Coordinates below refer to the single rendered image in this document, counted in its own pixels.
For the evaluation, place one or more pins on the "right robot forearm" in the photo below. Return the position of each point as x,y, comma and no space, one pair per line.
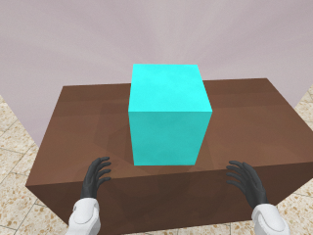
267,221

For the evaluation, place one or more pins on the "left robot hand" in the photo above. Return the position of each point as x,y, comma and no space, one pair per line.
91,182

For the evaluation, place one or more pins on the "carton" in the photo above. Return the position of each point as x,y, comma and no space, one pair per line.
169,113

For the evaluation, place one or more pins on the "left robot forearm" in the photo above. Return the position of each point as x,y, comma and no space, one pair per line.
85,218

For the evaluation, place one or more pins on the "right robot hand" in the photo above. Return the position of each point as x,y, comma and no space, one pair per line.
250,183

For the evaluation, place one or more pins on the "pedestal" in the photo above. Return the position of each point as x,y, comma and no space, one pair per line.
251,122

